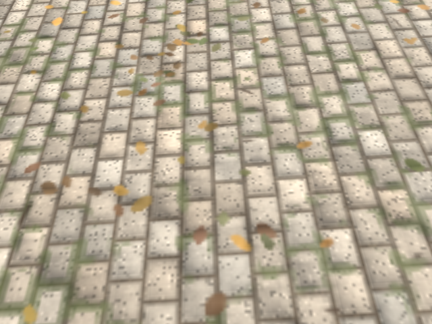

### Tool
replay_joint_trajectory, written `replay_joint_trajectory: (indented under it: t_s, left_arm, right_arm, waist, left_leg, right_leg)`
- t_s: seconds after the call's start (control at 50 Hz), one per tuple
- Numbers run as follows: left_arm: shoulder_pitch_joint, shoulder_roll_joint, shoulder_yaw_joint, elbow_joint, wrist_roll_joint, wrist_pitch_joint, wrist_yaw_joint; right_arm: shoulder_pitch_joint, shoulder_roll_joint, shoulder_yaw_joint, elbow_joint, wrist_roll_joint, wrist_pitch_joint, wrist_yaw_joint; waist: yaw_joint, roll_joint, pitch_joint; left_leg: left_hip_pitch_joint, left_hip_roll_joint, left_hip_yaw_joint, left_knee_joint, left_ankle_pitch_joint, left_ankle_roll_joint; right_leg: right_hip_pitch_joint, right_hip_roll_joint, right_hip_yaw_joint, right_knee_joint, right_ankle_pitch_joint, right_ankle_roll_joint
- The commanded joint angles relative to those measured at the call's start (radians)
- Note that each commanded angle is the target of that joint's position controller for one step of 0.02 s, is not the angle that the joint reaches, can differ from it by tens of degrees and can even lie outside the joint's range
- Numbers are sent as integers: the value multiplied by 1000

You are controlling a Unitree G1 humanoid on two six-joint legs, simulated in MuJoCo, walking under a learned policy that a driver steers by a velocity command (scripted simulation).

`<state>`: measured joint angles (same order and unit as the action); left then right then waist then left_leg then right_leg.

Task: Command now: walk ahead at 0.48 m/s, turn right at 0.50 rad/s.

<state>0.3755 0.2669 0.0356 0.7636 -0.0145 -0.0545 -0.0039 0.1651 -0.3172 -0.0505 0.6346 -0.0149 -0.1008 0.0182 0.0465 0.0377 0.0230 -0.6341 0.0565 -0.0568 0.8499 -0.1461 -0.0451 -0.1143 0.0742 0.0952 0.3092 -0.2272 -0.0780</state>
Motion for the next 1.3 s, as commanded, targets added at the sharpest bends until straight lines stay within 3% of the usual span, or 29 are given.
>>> replay_joint_trajectory:
  t_s: [0.02,0.14,0.18,0.2,0.22,0.24,0.26,0.28,0.32,0.36,0.46,0.6,0.64,0.68,0.7,0.72,0.74,0.76,0.8,0.84,0.92,1.1,1.16,1.2,1.22,1.24,1.26,1.28,1.3]
  left_arm:
    - [-25,205,59,-60,-8,-10,23]
    - [35,204,69,-28,-21,7,36]
    - [17,201,72,-36,-14,16,34]
    - [-1,178,64,-48,-6,19,28]
    - [-4,120,41,-81,16,19,23]
    - [174,21,11,-94,-11,8,19]
    - [167,125,26,-60,-30,5,21]
    - [48,180,41,-70,-32,5,20]
    - [-83,164,41,-109,-3,-1,20]
    - [-77,125,35,-114,-10,2,10]
    - [-174,61,2,-143,13,-2,-6]
    - [-371,97,6,-201,-1,-29,-29]
    - [-331,123,21,-194,-2,-36,-30]
    - [-116,194,62,-138,8,-35,-15]
    - [57,280,84,-123,26,-28,0]
    - [66,310,86,-115,35,-18,-6]
    - [35,212,63,-119,23,-21,-10]
    - [-19,170,49,-116,13,-24,-12]
    - [-124,113,34,-113,21,-34,-18]
    - [-159,98,37,-99,30,-51,-16]
    - [-153,126,54,-57,31,-67,-3]
    - [-60,201,82,12,1,-26,14]
    - [-70,240,94,14,-11,-4,20]
    - [-94,246,92,5,-20,11,26]
    - [-78,208,76,-9,0,4,30]
    - [11,54,29,-69,38,-21,18]
    - [-85,133,35,-82,3,-60,5]
    - [-180,181,48,-113,-33,-78,-3]
    - [-190,170,42,-113,-23,-89,2]
  right_arm:
    - [-145,-27,-1,-95,5,-17,1]
    - [-213,-78,-21,-106,26,-29,14]
    - [-116,-112,-41,-83,24,-34,7]
    - [5,-140,-57,-60,20,-36,-1]
    - [170,-193,-70,-49,2,-31,-12]
    - [224,-248,-81,-7,-5,-20,-2]
    - [218,-142,-61,-14,12,-17,3]
    - [167,-88,-46,-13,16,-13,-1]
    - [93,-67,-36,6,5,-5,2]
    - [73,-50,-30,23,-1,-12,1]
    - [79,-112,-46,71,27,-18,0]
    - [186,-167,-53,136,51,13,-1]
    - [187,-182,-56,145,51,27,-6]
    - [186,-135,-35,144,40,30,-10]
    - [188,-52,-3,108,7,26,-10]
    - [301,6,12,96,38,14,-13]
    - [245,-109,-17,111,60,14,-15]
    - [179,-134,-29,92,66,15,-14]
    - [143,-105,-31,91,45,30,-19]
    - [167,-66,-28,100,48,52,-15]
    - [99,-34,-24,66,40,73,-14]
    - [-151,-13,-5,-45,38,65,40]
    - [-118,-52,-25,-65,36,72,48]
    - [117,-128,-73,-13,41,79,35]
    - [278,-207,-108,28,44,92,14]
    - [228,-314,-117,15,48,83,6]
    - [251,-238,-94,-20,40,63,14]
    - [219,-179,-77,-6,32,47,18]
    - [165,-153,-69,-6,36,39,17]
  waist:
    - [10,-121,26]
    - [7,-147,21]
    - [-47,-166,-31]
    - [-114,-151,-123]
    - [-177,-62,-300]
    - [-87,301,-446]
    - [-110,213,-382]
    - [-134,100,-224]
    - [-103,1,-62]
    - [-60,52,-35]
    - [-60,32,7]
    - [-113,26,37]
    - [-70,34,19]
    - [44,10,-118]
    - [104,-143,-286]
    - [44,-374,-379]
    - [70,-228,-266]
    - [53,-195,-155]
    - [-5,-149,-59]
    - [-41,-157,-41]
    - [-48,-100,10]
    - [30,-68,89]
    - [-21,-110,25]
    - [-161,-105,-111]
    - [-226,-17,-198]
    - [-86,241,-263]
    - [-161,122,-387]
    - [-171,66,-239]
    - [-126,-2,-148]
  left_leg:
    - [49,-53,37,-209,175,-25]
    - [149,-67,-26,-373,193,21]
    - [288,-78,1,-393,111,63]
    - [479,-51,1,-410,129,100]
    - [778,114,-161,-360,54,166]
    - [1099,352,-650,-449,-147,332]
    - [1037,346,-742,-524,-331,316]
    - [895,298,-565,-544,-304,276]
    - [648,220,-362,-582,-56,259]
    - [545,176,-262,-633,41,262]
    - [476,170,-126,-716,131,293]
    - [525,176,-81,-670,144,232]
    - [547,186,-98,-604,185,207]
    - [457,97,-33,-327,298,148]
    - [266,14,23,14,-17,96]
    - [-18,-93,-3,284,-450,60]
    - [-108,-46,-79,392,-412,59]
    - [-143,-9,-65,397,-320,66]
    - [-79,51,-51,331,-185,53]
    - [2,72,-48,309,-120,40]
    - [-60,76,-62,193,-1,20]
    - [-56,44,68,-189,120,82]
    - [67,-34,146,-209,-18,137]
    - [401,-122,178,-273,-11,199]
    - [709,-48,16,-298,9,250]
    - [995,207,-564,-398,-157,432]
    - [1041,278,-797,-549,-290,475]
    - [949,254,-652,-575,-223,420]
    - [805,208,-525,-570,-121,383]
  right_leg:
    - [-86,-169,141,-101,275,-132]
    - [28,-238,268,-6,255,-89]
    - [52,-227,274,105,432,-66]
    - [15,-170,240,263,489,-36]
    - [-132,-104,189,541,307,-7]
    - [-491,37,94,877,-344,54]
    - [-593,-37,121,997,-335,62]
    - [-619,-71,94,1010,-242,66]
    - [-582,-128,48,934,-143,71]
    - [-514,-158,36,857,-117,68]
    - [-501,-191,-25,566,11,84]
    - [-383,-132,-65,256,187,66]
    - [-291,-112,-76,198,157,47]
    - [49,-119,-75,168,153,1]
    - [322,-349,163,186,153,-65]
    - [480,-508,561,45,-106,-182]
    - [388,-472,541,-8,-224,-157]
    - [287,-443,393,-22,-192,-128]
    - [109,-366,209,-77,-9,-107]
    - [20,-339,96,-131,108,-104]
    - [13,-342,-52,-176,263,-117]
    - [172,-366,-252,-148,356,-74]
    - [231,-368,-297,17,765,-42]
    - [146,-323,-340,354,903,0]
    - [-95,-280,-337,650,610,48]
    - [-544,-67,-242,996,-338,113]
    - [-648,-50,-5,1100,-382,101]
    - [-724,-98,3,1072,-279,80]
    - [-691,-142,-3,984,-189,67]
